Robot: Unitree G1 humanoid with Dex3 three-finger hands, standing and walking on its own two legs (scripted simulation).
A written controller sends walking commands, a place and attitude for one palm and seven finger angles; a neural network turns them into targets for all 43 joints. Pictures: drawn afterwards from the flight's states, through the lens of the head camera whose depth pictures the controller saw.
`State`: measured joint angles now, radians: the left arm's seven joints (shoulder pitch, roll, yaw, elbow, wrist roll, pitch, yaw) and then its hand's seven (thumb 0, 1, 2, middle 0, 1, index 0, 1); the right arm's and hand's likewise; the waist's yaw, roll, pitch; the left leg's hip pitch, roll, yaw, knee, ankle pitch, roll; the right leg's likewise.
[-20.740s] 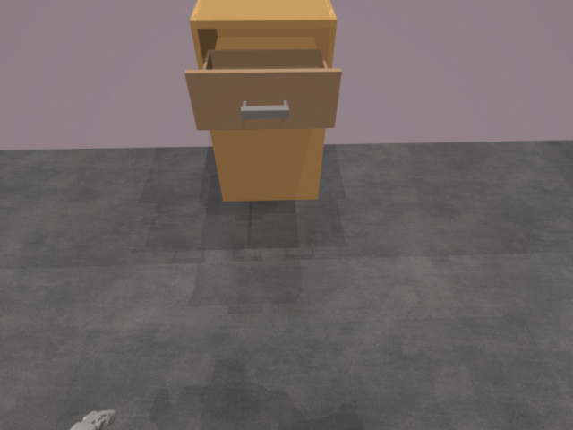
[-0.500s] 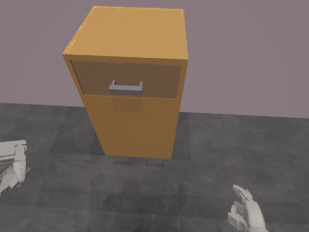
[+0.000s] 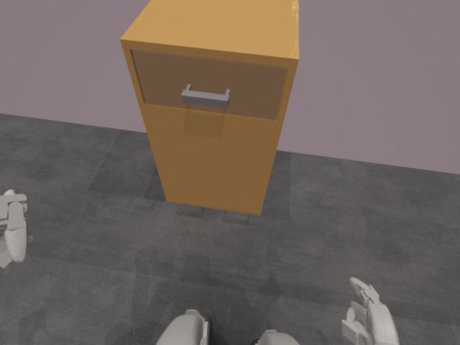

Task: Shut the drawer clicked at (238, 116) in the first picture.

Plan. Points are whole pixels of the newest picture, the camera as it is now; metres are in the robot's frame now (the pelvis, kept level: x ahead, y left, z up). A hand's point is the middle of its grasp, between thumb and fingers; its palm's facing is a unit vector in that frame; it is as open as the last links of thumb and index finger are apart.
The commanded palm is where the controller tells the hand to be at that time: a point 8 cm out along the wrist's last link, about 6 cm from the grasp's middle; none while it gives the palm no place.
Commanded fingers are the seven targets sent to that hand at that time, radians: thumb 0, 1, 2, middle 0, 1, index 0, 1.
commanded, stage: step back with the hand held close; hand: left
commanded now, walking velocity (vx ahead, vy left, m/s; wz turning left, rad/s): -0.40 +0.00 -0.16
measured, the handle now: (206, 94) +0.75 +0.10 -0.04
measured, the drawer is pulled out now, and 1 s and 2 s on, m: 0.00 0.00 0.00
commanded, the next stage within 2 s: stop stepping back and stand still in 0.14 s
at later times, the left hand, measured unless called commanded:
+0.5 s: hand (5, 336) +0.11 +0.21 +0.19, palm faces +0.23 -0.86 -0.45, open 3.3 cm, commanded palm +0.06 +0.26 +0.20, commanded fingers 0.00 0.90 0.90 -1.40 -1.60 -1.40 -1.60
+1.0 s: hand out of the picture +0.10 +0.22 +0.18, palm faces +0.26 -0.87 -0.43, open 3.3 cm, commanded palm +0.05 +0.27 +0.20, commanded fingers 0.00 0.90 0.90 -1.40 -1.60 -1.40 -1.60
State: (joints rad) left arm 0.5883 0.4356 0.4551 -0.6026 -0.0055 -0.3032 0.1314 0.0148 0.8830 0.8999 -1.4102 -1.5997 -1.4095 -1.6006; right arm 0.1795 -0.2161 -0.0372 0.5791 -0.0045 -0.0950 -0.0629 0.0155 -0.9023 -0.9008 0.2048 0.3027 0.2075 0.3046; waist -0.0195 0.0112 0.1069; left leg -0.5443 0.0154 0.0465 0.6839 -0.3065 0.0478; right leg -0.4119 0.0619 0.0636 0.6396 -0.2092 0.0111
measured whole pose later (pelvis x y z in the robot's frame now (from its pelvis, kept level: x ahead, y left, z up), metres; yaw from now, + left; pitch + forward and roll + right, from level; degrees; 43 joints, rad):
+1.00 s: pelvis -0.12 +0.01 +0.02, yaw -9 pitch -1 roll +0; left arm 0.62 0.36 0.34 -0.51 -0.03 -0.23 0.15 0.01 0.88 0.90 -1.41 -1.60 -1.41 -1.60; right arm 0.24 -0.21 -0.01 0.66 0.00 -0.12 -0.07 0.02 -0.90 -0.90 0.20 0.30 0.21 0.30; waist 0.00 0.00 0.00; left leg -0.28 0.02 0.03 0.52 -0.22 0.01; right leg -0.21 0.02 -0.03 0.52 -0.29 -0.02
